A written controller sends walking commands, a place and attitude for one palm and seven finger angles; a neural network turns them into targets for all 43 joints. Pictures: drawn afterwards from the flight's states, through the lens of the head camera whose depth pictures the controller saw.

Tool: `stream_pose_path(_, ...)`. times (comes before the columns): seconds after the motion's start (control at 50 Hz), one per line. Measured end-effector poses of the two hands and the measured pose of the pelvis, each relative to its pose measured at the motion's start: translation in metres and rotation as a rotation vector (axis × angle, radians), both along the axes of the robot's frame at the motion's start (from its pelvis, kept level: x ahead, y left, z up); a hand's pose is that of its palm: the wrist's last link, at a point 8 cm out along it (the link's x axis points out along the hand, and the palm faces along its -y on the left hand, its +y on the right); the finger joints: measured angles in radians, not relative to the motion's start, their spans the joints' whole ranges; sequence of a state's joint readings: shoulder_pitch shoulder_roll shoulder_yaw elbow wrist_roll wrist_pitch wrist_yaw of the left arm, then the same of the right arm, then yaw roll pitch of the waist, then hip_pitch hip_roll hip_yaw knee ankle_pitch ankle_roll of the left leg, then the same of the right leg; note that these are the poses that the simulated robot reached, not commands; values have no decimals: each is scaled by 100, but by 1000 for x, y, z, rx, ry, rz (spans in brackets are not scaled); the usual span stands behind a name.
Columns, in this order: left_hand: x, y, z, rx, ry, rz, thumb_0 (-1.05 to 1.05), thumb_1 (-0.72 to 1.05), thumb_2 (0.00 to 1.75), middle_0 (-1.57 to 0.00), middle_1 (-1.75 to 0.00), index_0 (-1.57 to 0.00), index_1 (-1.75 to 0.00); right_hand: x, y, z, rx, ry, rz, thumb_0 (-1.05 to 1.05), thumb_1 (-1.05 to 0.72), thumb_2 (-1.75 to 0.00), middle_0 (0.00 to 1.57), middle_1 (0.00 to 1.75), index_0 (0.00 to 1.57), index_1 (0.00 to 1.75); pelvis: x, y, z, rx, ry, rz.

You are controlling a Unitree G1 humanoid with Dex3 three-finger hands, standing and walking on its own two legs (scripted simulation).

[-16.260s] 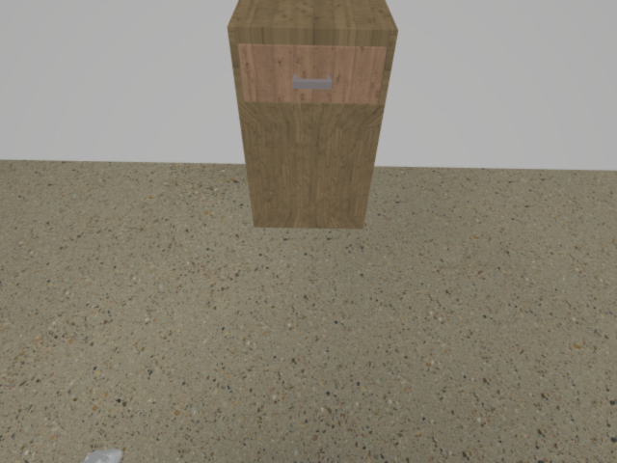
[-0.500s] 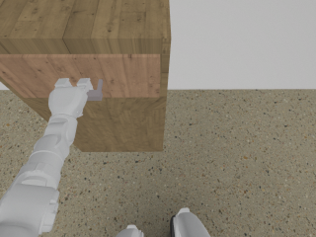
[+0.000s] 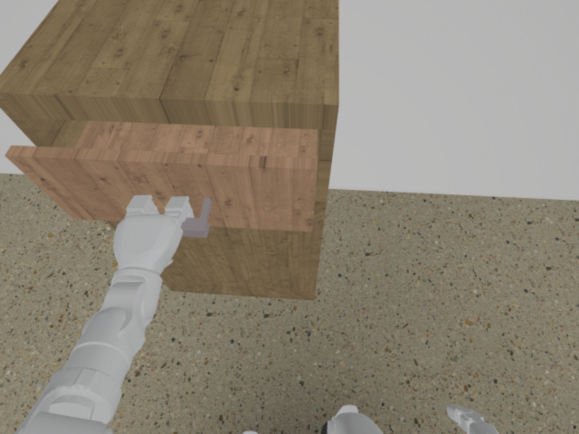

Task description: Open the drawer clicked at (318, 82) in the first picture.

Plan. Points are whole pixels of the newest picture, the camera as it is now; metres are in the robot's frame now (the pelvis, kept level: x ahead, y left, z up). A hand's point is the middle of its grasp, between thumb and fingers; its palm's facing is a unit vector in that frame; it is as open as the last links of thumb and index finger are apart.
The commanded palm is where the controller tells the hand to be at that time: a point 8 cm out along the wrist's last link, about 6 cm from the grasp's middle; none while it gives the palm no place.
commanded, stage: pull the drawer open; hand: left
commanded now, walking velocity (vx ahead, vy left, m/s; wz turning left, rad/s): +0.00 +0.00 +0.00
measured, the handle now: (171, 214) +0.43 +0.21 -0.01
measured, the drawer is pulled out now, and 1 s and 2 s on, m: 0.07 0.18 0.30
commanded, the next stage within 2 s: none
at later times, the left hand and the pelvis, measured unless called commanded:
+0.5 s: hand (154, 286) +0.32 +0.21 -0.03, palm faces -0.03 -0.04 -1.00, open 5.6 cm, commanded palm +0.29 +0.23 +0.02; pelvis -0.01 -0.01 +0.00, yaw -1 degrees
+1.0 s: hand (145, 323) +0.27 +0.22 -0.03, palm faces -0.02 -0.06 -1.00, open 5.6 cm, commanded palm +0.23 +0.23 +0.02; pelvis -0.01 -0.01 +0.00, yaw -1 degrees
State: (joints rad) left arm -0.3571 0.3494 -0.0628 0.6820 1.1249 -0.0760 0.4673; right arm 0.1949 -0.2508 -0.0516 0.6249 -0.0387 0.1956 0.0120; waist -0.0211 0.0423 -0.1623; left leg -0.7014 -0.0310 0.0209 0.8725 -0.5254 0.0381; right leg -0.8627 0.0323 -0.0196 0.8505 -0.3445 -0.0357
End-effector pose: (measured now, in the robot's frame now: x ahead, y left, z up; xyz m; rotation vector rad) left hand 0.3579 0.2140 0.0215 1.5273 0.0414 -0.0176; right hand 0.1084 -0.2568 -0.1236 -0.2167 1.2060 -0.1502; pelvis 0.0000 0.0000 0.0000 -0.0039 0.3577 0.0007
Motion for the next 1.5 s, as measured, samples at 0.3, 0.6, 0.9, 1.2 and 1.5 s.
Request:
stream_pose_path(0.3,-37,1,0,3,-9,7,2,71,80,-30,-135,-40,-135,7,1,1,10,-56,18,1,-91,-90,20,30,21,30,-6,-4,0,8,-35,-5)
stream_pose_path(0.6,-61,2,0,-2,-6,13,2,72,79,-29,-135,-40,-134,-3,-6,3,-3,-89,1,1,-91,-90,20,30,21,30,-17,-7,-1,20,-58,-19)
stream_pose_path(0.9,-93,3,0,-14,-12,24,3,71,79,-28,-135,-41,-134,11,-5,8,6,-153,13,1,-91,-90,20,30,20,30,-14,-8,-2,21,-67,-27)
stream_pose_path(1.2,-139,4,0,-17,-11,51,4,70,79,-29,-134,-42,-135,53,6,15,32,-256,80,1,-91,-90,20,30,21,30,-8,-11,-3,21,-83,-24)
stream_pose_path(1.5,-177,4,1,-14,-2,75,4,70,78,-30,-131,-42,-135,72,10,17,44,-310,130,1,-91,-90,20,30,21,30,-9,-17,-8,29,-94,-25)
